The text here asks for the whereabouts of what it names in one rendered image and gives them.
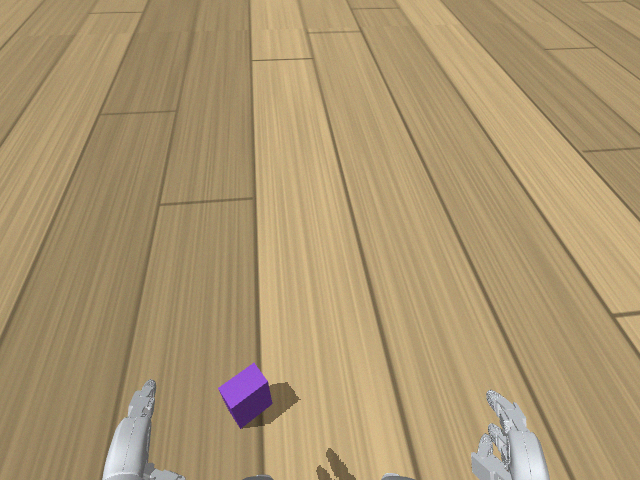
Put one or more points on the right robot hand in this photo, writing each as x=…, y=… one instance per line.
x=521, y=450

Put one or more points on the carton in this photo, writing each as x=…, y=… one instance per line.
x=246, y=395

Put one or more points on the left robot hand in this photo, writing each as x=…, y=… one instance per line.
x=129, y=449

